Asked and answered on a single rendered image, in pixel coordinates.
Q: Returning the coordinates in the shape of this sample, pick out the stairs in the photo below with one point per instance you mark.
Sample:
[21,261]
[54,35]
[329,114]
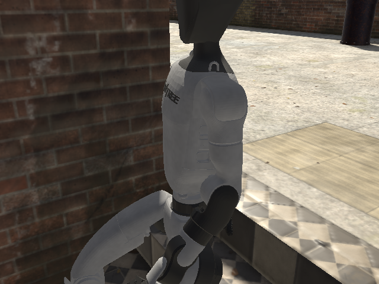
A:
[252,255]

